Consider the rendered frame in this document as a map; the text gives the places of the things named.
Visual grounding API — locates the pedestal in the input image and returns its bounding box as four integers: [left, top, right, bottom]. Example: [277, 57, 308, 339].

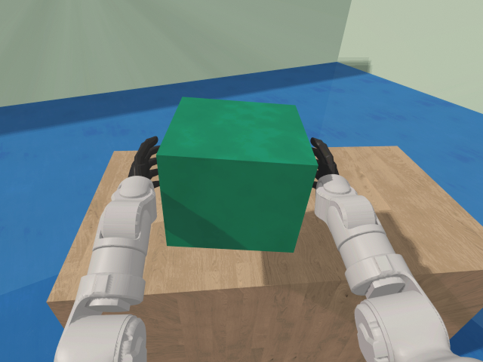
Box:
[46, 146, 483, 362]

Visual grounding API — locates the right robot upper arm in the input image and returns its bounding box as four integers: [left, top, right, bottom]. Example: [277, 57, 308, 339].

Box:
[355, 290, 483, 362]

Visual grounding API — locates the right robot hand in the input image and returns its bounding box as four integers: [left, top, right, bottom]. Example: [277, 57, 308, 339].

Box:
[310, 137, 339, 189]

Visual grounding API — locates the left robot upper arm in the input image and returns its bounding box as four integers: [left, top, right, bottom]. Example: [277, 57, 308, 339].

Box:
[56, 314, 147, 362]

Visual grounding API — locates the carton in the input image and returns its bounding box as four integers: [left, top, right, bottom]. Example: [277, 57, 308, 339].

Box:
[156, 97, 318, 253]

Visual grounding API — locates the right robot forearm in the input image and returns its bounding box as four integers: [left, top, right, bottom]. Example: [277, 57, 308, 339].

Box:
[315, 174, 451, 349]

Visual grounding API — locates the left robot forearm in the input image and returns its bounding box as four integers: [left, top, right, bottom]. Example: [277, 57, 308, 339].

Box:
[54, 176, 157, 362]

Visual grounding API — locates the left robot hand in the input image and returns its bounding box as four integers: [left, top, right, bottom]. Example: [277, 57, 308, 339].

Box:
[128, 136, 160, 188]

